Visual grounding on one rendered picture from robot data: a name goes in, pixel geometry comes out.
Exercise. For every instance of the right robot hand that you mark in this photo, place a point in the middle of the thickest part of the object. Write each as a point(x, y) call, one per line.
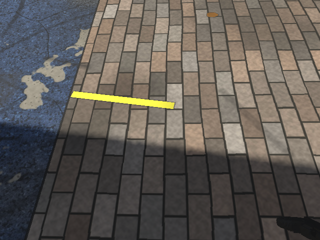
point(306, 226)

